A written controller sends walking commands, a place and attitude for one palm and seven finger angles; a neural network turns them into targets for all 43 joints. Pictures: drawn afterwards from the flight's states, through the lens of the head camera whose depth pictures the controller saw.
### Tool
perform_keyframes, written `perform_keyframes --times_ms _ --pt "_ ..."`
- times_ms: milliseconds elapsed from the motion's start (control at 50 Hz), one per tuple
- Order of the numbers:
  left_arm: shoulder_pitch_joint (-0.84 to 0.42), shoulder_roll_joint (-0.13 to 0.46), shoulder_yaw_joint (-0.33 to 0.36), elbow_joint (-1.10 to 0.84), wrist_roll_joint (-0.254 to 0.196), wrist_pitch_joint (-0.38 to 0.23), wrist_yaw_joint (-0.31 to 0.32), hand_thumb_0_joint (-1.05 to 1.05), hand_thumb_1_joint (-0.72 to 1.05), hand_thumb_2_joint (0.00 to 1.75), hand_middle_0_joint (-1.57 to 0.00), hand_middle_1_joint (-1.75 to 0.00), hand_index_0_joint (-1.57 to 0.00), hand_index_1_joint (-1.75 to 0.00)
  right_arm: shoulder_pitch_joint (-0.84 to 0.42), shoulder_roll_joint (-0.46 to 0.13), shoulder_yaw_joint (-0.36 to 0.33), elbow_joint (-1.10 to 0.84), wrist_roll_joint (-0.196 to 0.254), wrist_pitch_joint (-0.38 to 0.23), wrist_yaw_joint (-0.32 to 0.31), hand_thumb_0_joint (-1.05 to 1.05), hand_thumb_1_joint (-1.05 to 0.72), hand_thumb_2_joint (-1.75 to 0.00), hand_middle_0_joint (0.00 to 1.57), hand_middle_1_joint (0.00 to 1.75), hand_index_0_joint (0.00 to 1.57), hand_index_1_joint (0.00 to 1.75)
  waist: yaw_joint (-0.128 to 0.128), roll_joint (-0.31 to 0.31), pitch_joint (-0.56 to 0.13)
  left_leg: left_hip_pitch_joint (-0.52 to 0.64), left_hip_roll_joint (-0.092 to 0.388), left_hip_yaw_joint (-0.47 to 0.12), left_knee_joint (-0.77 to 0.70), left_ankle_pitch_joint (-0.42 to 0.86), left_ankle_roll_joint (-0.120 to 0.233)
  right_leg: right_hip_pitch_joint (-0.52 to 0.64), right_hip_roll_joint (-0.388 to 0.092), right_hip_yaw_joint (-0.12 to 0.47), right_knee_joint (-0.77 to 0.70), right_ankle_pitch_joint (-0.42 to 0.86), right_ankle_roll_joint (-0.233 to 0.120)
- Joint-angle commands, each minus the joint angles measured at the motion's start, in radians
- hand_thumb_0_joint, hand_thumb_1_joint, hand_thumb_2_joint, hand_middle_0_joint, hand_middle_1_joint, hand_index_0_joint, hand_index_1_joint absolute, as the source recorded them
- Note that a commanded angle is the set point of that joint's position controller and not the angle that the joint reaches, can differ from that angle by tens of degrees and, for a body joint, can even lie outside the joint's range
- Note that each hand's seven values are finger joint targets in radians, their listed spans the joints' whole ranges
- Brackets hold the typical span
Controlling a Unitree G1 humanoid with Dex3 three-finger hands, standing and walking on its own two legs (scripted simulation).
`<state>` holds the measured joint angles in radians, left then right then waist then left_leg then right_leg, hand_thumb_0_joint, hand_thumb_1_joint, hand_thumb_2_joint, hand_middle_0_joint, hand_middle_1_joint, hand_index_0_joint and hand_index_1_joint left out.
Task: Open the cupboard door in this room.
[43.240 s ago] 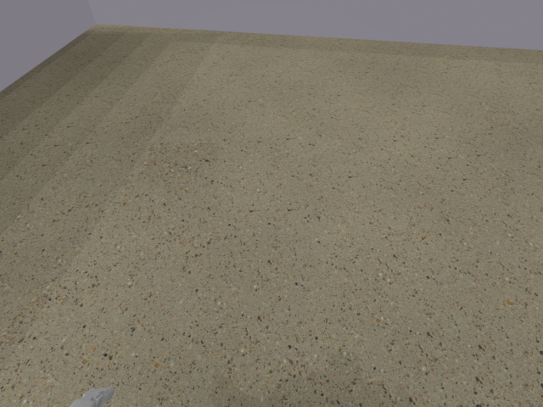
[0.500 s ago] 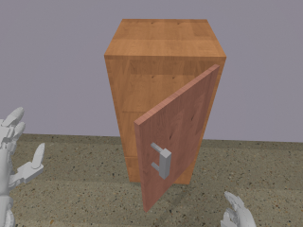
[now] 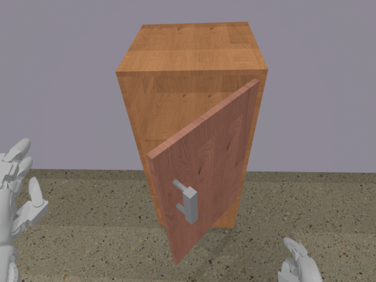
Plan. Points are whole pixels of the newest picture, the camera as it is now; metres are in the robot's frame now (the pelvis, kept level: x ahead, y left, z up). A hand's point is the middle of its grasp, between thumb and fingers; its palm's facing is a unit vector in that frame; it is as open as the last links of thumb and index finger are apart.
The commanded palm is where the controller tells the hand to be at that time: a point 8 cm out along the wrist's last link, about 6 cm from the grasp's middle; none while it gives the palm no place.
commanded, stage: step back with the hand held close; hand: left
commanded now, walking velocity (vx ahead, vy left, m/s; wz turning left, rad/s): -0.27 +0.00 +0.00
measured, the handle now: (184, 201) +0.31 +0.06 -0.01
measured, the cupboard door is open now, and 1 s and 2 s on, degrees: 49 49 49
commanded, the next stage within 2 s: stop stepping back and stand still in 1.26 s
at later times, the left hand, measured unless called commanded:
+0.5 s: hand (20, 219) +0.15 +0.28 +0.16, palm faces +0.37 -0.78 -0.51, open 7.4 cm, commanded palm +0.10 +0.32 +0.17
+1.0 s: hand out of the picture +0.05 +0.31 +0.16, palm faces +0.51 -0.74 -0.43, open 7.4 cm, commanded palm -0.01 +0.35 +0.17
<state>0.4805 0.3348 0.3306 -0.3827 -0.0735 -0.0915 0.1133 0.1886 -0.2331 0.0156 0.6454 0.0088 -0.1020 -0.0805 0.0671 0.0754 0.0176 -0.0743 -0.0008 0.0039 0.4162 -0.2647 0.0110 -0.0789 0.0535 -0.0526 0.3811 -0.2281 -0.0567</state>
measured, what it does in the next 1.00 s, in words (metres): walks backwards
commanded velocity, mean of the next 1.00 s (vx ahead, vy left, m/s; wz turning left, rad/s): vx -0.30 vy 0.00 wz -0.01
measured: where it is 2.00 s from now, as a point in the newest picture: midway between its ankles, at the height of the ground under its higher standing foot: outside the picture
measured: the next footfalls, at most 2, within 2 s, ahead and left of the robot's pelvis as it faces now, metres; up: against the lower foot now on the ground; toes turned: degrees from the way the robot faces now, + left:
left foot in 1.04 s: -0.07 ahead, +0.15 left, +0.00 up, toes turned +6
right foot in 1.46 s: -0.30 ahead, -0.09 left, +0.00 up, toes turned -7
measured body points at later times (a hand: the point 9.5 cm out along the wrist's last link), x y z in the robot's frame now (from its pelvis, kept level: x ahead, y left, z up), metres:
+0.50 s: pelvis -0.05 +0.03 -0.01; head -0.04 +0.03 +0.44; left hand +0.13 +0.32 +0.18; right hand +0.12 -0.23 -0.08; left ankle -0.02 +0.11 -0.74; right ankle -0.01 -0.08 -0.74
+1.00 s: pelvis -0.13 +0.04 -0.02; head -0.11 +0.06 +0.43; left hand +0.02 +0.35 +0.18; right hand +0.06 -0.19 -0.10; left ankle -0.09 +0.13 -0.72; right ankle -0.03 -0.08 -0.74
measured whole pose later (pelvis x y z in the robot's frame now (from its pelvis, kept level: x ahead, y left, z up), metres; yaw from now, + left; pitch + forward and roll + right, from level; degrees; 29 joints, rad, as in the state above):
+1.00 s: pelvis -0.13 +0.04 -0.02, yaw +5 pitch +0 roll -1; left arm 0.52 0.39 0.43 -0.55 -0.01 -0.24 0.16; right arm 0.19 -0.21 -0.02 0.62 0.00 -0.05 -0.05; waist 0.01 -0.04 0.04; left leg -0.46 -0.02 0.03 0.82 -0.40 0.01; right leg -0.42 0.03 0.04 0.59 -0.16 0.00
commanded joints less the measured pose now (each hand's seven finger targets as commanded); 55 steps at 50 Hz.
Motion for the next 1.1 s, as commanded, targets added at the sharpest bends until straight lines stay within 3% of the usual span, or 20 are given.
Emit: perform_keyframes --times_ms 0,20,100,140,220,340,460,540,620,700,780,820,860,880,920,980,1000,1020,1040,1080 --pt "-0.211 0.326 0.249 -0.236 0.008 -0.101 0.024 0.0 0.9 0.9 -0.2 -0.3 -0.2 -0.3 -0.104 -0.121 -0.044 -0.195 0.013 -0.033 -0.003 0.0 -0.9 -0.9 0.2 0.3 0.2 0.3 -0.048 -0.081 0.013 -0.074 0.026 -0.035 0.025 0.154 0.042 -0.116 -0.128 0.196 -0.136 0.246 0.045" --pt "-0.104 0.249 0.197 -0.14 0.011 -0.102 0.015 0.0 0.9 0.9 -0.2 -0.3 -0.2 -0.3 -0.1 -0.108 -0.049 -0.173 0.003 -0.015 -0.001 0.0 -0.9 -0.9 0.2 0.3 0.2 0.3 -0.053 -0.138 -0.012 -0.066 0.02 -0.039 0.063 0.135 0.041 -0.121 -0.158 0.2 -0.142 0.257 0.044" --pt "-0.009 0.207 0.147 -0.171 0.02 -0.111 0.011 0.0 0.9 0.9 -0.2 -0.3 -0.2 -0.3 -0.107 -0.114 -0.057 -0.197 0.004 0.019 0.008 0.0 -0.9 -0.9 0.2 0.3 0.2 0.3 -0.057 -0.084 -0.102 -0.07 0.024 -0.022 0.071 0.189 0.031 -0.088 -0.181 0.169 -0.079 0.382 0.044" --pt "0.018 0.22 0.156 -0.221 0.019 -0.116 0.018 0.0 0.9 0.9 -0.2 -0.3 -0.2 -0.3 -0.108 -0.121 -0.06 -0.21 0.005 0.032 0.005 0.0 -0.9 -0.9 0.2 0.3 0.2 0.3 -0.057 -0.03 -0.152 -0.071 0.04 -0.024 0.046 0.257 0.029 -0.056 -0.175 0.135 -0.037 0.414 0.048" --pt "0.063 0.269 0.207 -0.294 0.017 -0.115 0.036 0.0 0.9 0.9 -0.2 -0.3 -0.2 -0.3 -0.109 -0.115 -0.069 -0.238 0.01 0.053 -0.003 0.0 -0.9 -0.9 0.2 0.3 0.2 0.3 -0.059 -0.079 -0.219 -0.082 0.059 -0.036 0.046 0.373 0.024 -0.025 -0.148 0.125 0.023 0.482 0.047" --pt "0.093 0.286 0.238 -0.302 0.014 -0.117 0.051 0.0 0.9 0.9 -0.2 -0.3 -0.2 -0.3 -0.113 -0.116 -0.076 -0.25 0.013 0.069 -0.015 0.0 -0.9 -0.9 0.2 0.3 0.2 0.3 -0.062 -0.043 -0.196 -0.156 0.072 -0.061 0.028 0.346 0.024 -0.042 -0.139 0.13 0.052 0.425 0.041" --pt "0.097 0.252 0.206 -0.305 0.026 -0.125 0.054 0.0 0.9 0.9 -0.2 -0.3 -0.2 -0.3 -0.1 -0.127 -0.072 -0.259 0.01 0.059 -0.014 0.0 -0.9 -0.9 0.2 0.3 0.2 0.3 -0.062 -0.009 -0.118 -0.34 0.105 -0.114 -0.058 0.078 0.053 -0.037 -0.096 0.126 0.074 0.16 0.052" --pt "0.06 0.253 0.217 -0.306 0.052 -0.139 0.061 0.0 0.9 0.9 -0.2 -0.3 -0.2 -0.3 -0.094 -0.142 -0.071 -0.268 0.002 0.044 -0.015 0.0 -0.9 -0.9 0.2 0.3 0.2 0.3 -0.062 0.026 -0.049 -0.588 0.134 -0.167 -0.139 -0.276 0.09 0.048 -0.072 0.131 0.142 0.021 0.058" --pt "0.007 0.239 0.214 -0.33 0.072 -0.156 0.063 0.0 0.9 0.9 -0.2 -0.3 -0.2 -0.3 -0.066 -0.144 -0.073 -0.268 -0.003 0.022 -0.016 0.0 -0.9 -0.9 0.2 0.3 0.2 0.3 -0.07 0.007 -0.05 -0.679 0.149 -0.187 -0.13 -0.417 0.11 0.069 -0.062 0.145 0.205 -0.037 0.058" --pt "-0.029 0.243 0.236 -0.353 0.091 -0.175 0.064 0.0 0.9 0.9 -0.2 -0.3 -0.2 -0.3 -0.066 -0.142 -0.073 -0.263 -0.011 -0.002 -0.016 0.0 -0.9 -0.9 0.2 0.3 0.2 0.3 -0.064 0.09 -0.06 -0.791 0.2 -0.238 -0.184 -0.53 0.135 0.15 -0.017 0.121 0.353 -0.008 0.067" --pt "-0.004 0.258 0.264 -0.376 0.085 -0.195 0.056 0.0 0.9 0.9 -0.2 -0.3 -0.2 -0.3 -0.068 -0.129 -0.077 -0.261 -0.009 -0.023 -0.009 0.0 -0.9 -0.9 0.2 0.3 0.2 0.3 -0.068 0.052 -0.061 -0.734 0.182 -0.202 -0.107 -0.474 0.125 0.08 -0.019 0.173 0.335 0.049 0.054" --pt "0.02 0.254 0.259 -0.36 0.064 -0.197 0.053 0.0 0.9 0.9 -0.2 -0.3 -0.2 -0.3 -0.037 -0.119 -0.08 -0.244 -0.005 -0.023 0.0 0.0 -0.9 -0.9 0.2 0.3 0.2 0.3 -0.078 -0.117 -0.068 -0.58 0.089 -0.104 0.079 -0.348 0.076 -0.104 -0.109 0.313 0.149 0.026 0.011" --pt "-0.007 0.244 0.222 -0.341 0.048 -0.191 0.058 0.0 0.9 0.9 -0.2 -0.3 -0.2 -0.3 -0.029 -0.104 -0.082 -0.21 -0.009 -0.014 0.013 0.0 -0.9 -0.9 0.2 0.3 0.2 0.3 -0.089 -0.23 -0.052 -0.356 0.007 -0.034 0.352 -0.215 0.009 -0.384 -0.277 0.487 -0.073 -0.129 -0.073" --pt "-0.022 0.245 0.204 -0.332 0.047 -0.187 0.064 0.0 0.9 0.9 -0.2 -0.3 -0.2 -0.3 -0.037 -0.095 -0.083 -0.193 -0.01 -0.007 0.019 0.0 -0.9 -0.9 0.2 0.3 0.2 0.3 -0.087 -0.271 -0.063 -0.273 -0.007 -0.022 0.485 -0.172 -0.007 -0.462 -0.337 0.511 -0.138 -0.154 -0.102" --pt "-0.039 0.249 0.195 -0.322 0.049 -0.181 0.068 0.0 0.9 0.9 -0.2 -0.3 -0.2 -0.3 -0.056 -0.087 -0.079 -0.191 -0.009 0.001 0.024 0.0 -0.9 -0.9 0.2 0.3 0.2 0.3 -0.085 -0.288 -0.086 -0.254 0.006 -0.029 0.544 -0.178 -0.005 -0.448 -0.344 0.449 -0.133 -0.052 -0.103" --pt "-0.018 0.269 0.218 -0.344 0.044 -0.182 0.07 0.0 0.9 0.9 -0.2 -0.3 -0.2 -0.3 -0.064 -0.083 -0.061 -0.182 -0.004 0.009 0.012 0.0 -0.9 -0.9 0.2 0.3 0.2 0.3 -0.089 -0.187 -0.07 -0.184 0.009 -0.007 0.169 -0.086 -0.004 -0.408 -0.224 0.273 0.003 0.076 -0.022" --pt "-0.021 0.277 0.224 -0.381 0.04 -0.191 0.069 0.0 0.9 0.9 -0.2 -0.3 -0.2 -0.3 -0.078 -0.101 -0.064 -0.185 -0.003 0.007 0.004 0.0 -0.9 -0.9 0.2 0.3 0.2 0.3 -0.088 -0.034 -0.059 -0.205 0.049 -0.049 0.013 -0.071 0.014 -0.395 -0.151 0.224 0.111 0.045 0.017" --pt "-0.021 0.279 0.242 -0.437 0.046 -0.209 0.071 0.0 0.9 0.9 -0.2 -0.3 -0.2 -0.3 -0.094 -0.133 -0.071 -0.202 -0.009 -0.005 -0.004 0.0 -0.9 -0.9 0.2 0.3 0.2 0.3 -0.072 0.213 -0.083 -0.371 0.23 -0.253 -0.134 -0.037 0.085 -0.273 -0.038 0.141 0.343 -0.003 0.066" --pt "-0.021 0.296 0.269 -0.441 0.064 -0.212 0.079 0.0 0.9 0.9 -0.2 -0.3 -0.2 -0.3 -0.106 -0.116 -0.083 -0.193 -0.025 -0.021 -0.01 0.0 -0.9 -0.9 0.2 0.3 0.2 0.3 -0.074 0.32 -0.098 -0.483 0.378 -0.376 -0.198 0.004 0.156 -0.205 0.015 0.093 0.613 -0.177 0.088" --pt "0.001 0.297 0.291 -0.457 0.048 -0.224 0.075 0.0 0.9 0.9 -0.2 -0.3 -0.2 -0.3 -0.066 -0.086 -0.089 -0.175 -0.037 -0.061 0.007 0.0 -0.9 -0.9 0.2 0.3 0.2 0.3 -0.078 0.176 -0.169 -0.413 0.409 -0.341 -0.17 0.068 0.189 -0.287 0.017 0.158 0.868 -0.263 0.076"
